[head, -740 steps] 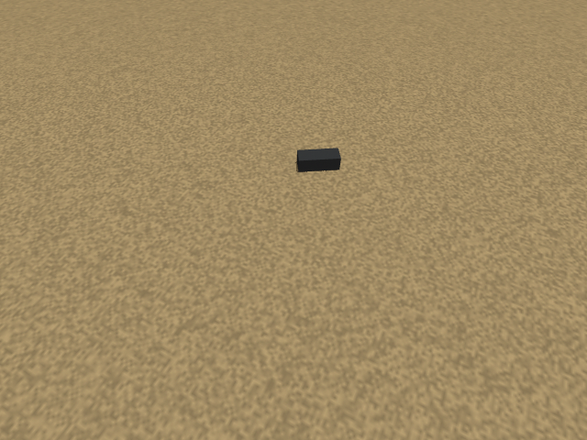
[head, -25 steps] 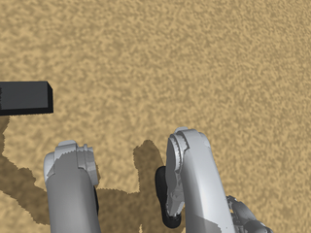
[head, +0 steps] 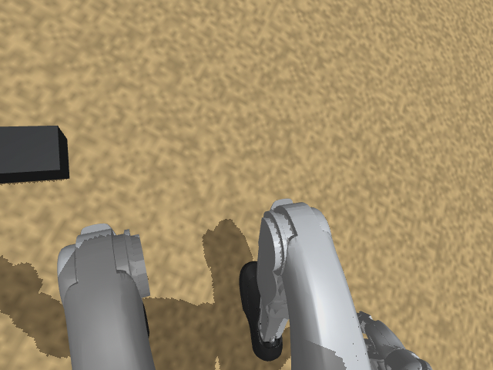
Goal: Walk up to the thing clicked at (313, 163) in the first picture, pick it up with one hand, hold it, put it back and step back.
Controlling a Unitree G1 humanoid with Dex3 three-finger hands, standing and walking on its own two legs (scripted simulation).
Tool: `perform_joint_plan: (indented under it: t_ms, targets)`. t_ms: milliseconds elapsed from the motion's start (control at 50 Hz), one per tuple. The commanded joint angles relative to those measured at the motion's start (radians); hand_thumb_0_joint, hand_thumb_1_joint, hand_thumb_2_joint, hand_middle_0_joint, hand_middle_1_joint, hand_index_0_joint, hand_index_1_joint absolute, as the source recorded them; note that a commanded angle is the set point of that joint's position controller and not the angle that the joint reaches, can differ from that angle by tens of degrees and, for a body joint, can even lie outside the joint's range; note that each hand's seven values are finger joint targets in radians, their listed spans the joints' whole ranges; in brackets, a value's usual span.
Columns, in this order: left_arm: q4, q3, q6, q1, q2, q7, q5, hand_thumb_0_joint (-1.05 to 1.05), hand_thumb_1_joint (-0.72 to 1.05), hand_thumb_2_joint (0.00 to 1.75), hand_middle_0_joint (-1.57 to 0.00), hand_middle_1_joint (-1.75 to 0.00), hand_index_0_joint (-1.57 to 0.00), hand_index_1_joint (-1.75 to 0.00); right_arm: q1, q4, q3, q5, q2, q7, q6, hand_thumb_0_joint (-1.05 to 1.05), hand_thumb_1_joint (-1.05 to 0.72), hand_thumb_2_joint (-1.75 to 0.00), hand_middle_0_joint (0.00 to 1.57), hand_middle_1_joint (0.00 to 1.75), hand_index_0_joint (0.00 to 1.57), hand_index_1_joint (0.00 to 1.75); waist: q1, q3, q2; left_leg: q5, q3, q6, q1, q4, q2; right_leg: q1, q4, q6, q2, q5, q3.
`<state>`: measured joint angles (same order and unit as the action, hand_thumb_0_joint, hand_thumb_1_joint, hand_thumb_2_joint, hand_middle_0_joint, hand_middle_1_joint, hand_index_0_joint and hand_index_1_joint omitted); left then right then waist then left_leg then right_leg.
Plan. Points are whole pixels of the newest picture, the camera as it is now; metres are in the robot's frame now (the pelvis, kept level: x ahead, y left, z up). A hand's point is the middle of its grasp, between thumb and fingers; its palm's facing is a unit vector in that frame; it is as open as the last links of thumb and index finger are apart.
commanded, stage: rise first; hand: left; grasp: from above
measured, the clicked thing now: out of the picture +0.46 +0.37 -0.27
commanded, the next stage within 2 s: approach in 1.40 s
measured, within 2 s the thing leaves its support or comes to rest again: neither
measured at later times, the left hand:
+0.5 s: hand out of the picture +0.41 +0.40 -0.17, palm faces -0.43 -0.10 -0.90, open 14.2 cm
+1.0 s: hand out of the picture +0.40 +0.40 -0.15, palm faces -0.46 -0.09 -0.88, open 14.1 cm
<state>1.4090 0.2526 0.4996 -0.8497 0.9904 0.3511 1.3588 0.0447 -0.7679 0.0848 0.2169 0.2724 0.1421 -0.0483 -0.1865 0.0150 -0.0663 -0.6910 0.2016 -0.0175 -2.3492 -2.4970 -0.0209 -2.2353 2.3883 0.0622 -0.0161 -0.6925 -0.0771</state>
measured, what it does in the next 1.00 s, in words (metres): stands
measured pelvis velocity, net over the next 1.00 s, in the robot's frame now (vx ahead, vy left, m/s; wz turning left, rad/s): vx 0.00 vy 0.00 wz -0.01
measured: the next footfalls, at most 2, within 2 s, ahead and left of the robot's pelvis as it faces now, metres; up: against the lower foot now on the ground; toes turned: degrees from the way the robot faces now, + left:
none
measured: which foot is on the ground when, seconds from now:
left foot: down 0.00-1.00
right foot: down 0.00-1.00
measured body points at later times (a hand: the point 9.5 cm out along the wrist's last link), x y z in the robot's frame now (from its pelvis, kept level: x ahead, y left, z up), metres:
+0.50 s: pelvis +0.00 +0.00 +0.00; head +0.23 +0.11 +0.36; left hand +0.43 +0.40 -0.11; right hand +0.09 -0.27 -0.10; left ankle +0.07 +0.13 -0.28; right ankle +0.10 -0.13 -0.28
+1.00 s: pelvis +0.00 +0.00 +0.00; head +0.23 +0.11 +0.37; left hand +0.42 +0.40 -0.10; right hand +0.10 -0.27 -0.10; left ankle +0.07 +0.13 -0.28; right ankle +0.10 -0.13 -0.27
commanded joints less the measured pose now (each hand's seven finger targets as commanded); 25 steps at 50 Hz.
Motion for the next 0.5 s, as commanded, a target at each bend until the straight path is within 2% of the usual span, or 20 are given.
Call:
perform_joint_plan:
  t_ms: [0,20,100,160,200,220,300,340,360,400,420,440,460,480]
  targets:
    - [-0.135,0.058,0.004,-0.24,0.349,0.043,-0.024,0.0,-0.57,1.04,-0.08,-1.0,-0.06,-1.02,0.172,0.013,-0.076,0.003,0.273,-0.016,-0.003,0.0,-0.9,-0.9,0.2,0.3,0.2,0.3,0.022,-0.668,0.384,0.198,-0.122,0.039,0.571,0.254,0.011,0.233,-0.221,-0.088,-0.038,0.185,-0.097]
    - [-0.134,0.053,0.0,-0.229,0.342,0.043,-0.025,0.0,-0.57,1.04,-0.08,-1.0,-0.06,-1.02,0.169,0.012,-0.075,0.0,0.269,-0.016,-0.002,0.0,-0.9,-0.9,0.2,0.3,0.2,0.3,0.028,-0.666,0.381,0.199,-0.12,0.04,0.579,0.255,0.011,0.228,-0.222,-0.089,-0.038,0.182,-0.096]
    - [-0.121,0.044,-0.001,-0.245,0.336,0.048,-0.02,0.0,-0.58,1.05,-0.08,-1.0,-0.05,-1.02,0.18,0.009,-0.072,0.006,0.272,-0.013,0.0,0.0,-0.9,-0.9,0.2,0.3,0.2,0.3,0.007,-0.673,0.391,0.231,-0.117,0.039,0.587,0.247,0.01,0.233,-0.216,-0.087,-0.039,0.213,-0.101]
    - [-0.11,0.043,-0.002,-0.259,0.339,0.054,-0.025,0.0,-0.58,1.05,-0.08,-0.99,-0.06,-1.01,0.175,0.012,-0.067,0.004,0.272,-0.012,0.002,0.0,-0.9,-0.9,0.2,0.3,0.2,0.3,0.0,-0.643,0.38,0.208,-0.115,0.041,0.563,0.245,0.01,0.227,-0.216,-0.086,-0.039,0.198,-0.1]
    - [-0.093,0.041,-0.004,-0.255,0.336,0.054,-0.023,0.0,-0.58,1.05,-0.08,-0.99,-0.06,-1.02,0.161,0.012,-0.067,0.005,0.275,-0.012,0.004,0.0,-0.9,-0.9,0.2,0.3,0.2,0.3,0.009,-0.635,0.387,0.187,-0.112,0.038,0.574,0.254,0.007,0.201,-0.211,-0.086,-0.039,0.177,-0.11]
    - [-0.105,0.035,-0.001,-0.274,0.34,0.055,-0.019,0.0,-0.58,1.04,-0.09,-0.99,-0.06,-1.02,0.166,0.014,-0.062,0.006,0.278,-0.012,0.005,0.0,-0.9,-0.9,0.2,0.3,0.2,0.3,-0.003,-0.638,0.402,0.187,-0.108,0.036,0.577,0.255,0.007,0.203,-0.209,-0.087,-0.041,0.177,-0.113]
    - [-0.087,0.034,-0.005,-0.243,0.331,0.058,-0.012,0.0,-0.58,1.04,-0.08,-1.0,-0.06,-1.02,0.171,0.018,-0.061,0.005,0.274,-0.009,0.011,0.0,-0.9,-0.9,0.2,0.3,0.2,0.3,0.003,-0.642,0.394,0.199,-0.111,0.036,0.578,0.252,0.009,0.212,-0.207,-0.089,-0.041,0.191,-0.112]
    - [-0.107,0.046,-0.006,-0.257,0.358,0.063,-0.012,0.0,-0.57,1.04,-0.08,-1.0,-0.06,-1.02,0.174,0.021,-0.059,0.005,0.276,-0.01,0.013,0.0,-0.9,-0.9,0.2,0.3,0.2,0.3,0.001,-0.657,0.384,0.202,-0.115,0.04,0.558,0.238,0.011,0.237,-0.213,-0.086,-0.042,0.202,-0.104]
    - [-0.135,0.064,-0.006,-0.259,0.373,0.066,-0.017,0.0,-0.57,1.04,-0.09,-0.99,-0.06,-1.02,0.173,0.021,-0.061,0.005,0.278,-0.01,0.013,0.0,-0.9,-0.9,0.2,0.3,0.2,0.3,0.012,-0.666,0.397,0.212,-0.12,0.04,0.573,0.24,0.01,0.25,-0.215,-0.083,-0.04,0.208,-0.101]
    - [-0.133,0.064,-0.014,-0.247,0.373,0.067,-0.014,0.0,-0.56,1.03,-0.09,-0.99,-0.07,-1.01,0.172,0.024,-0.063,0.004,0.276,-0.01,0.015,0.0,-0.9,-0.9,0.2,0.3,0.2,0.3,0.012,-0.676,0.407,0.205,-0.118,0.037,0.567,0.245,0.009,0.242,-0.209,-0.087,-0.042,0.202,-0.103]
    - [-0.158,0.069,-0.014,-0.253,0.368,0.067,-0.02,0.0,-0.57,1.03,-0.09,-0.98,-0.07,-1.01,0.176,0.023,-0.067,0.006,0.278,-0.01,0.014,0.0,-0.9,-0.9,0.2,0.3,0.2,0.3,0.013,-0.688,0.418,0.213,-0.118,0.036,0.583,0.248,0.008,0.245,-0.208,-0.085,-0.041,0.207,-0.107]
    - [-0.126,0.052,-0.02,-0.225,0.335,0.062,-0.025,0.0,-0.57,1.04,-0.09,-0.99,-0.06,-1.01,0.174,0.026,-0.07,0.001,0.273,-0.007,0.015,0.0,-0.9,-0.9,0.2,0.3,0.2,0.3,0.012,-0.664,0.412,0.206,-0.112,0.034,0.583,0.259,0.009,0.219,-0.2,-0.088,-0.039,0.197,-0.112]
    - [-0.136,0.04,-0.022,-0.245,0.327,0.059,-0.025,0.0,-0.57,1.03,-0.08,-1.0,-0.07,-1.02,0.175,0.023,-0.067,0.005,0.272,-0.008,0.017,0.0,-0.9,-0.9,0.2,0.3,0.2,0.3,0.004,-0.655,0.424,0.205,-0.113,0.035,0.583,0.263,0.009,0.218,-0.206,-0.085,-0.04,0.197,-0.114]
    - [-0.137,0.037,-0.026,-0.241,0.323,0.055,-0.024,0.0,-0.57,1.03,-0.08,-1.0,-0.06,-1.02,0.171,0.02,-0.067,0.001,0.273,-0.009,0.017,0.0,-0.91,-0.9,0.2,0.3,0.2,0.3,0.011,-0.663,0.422,0.197,-0.111,0.034,0.589,0.267,0.009,0.206,-0.207,-0.089,-0.04,0.189,-0.115]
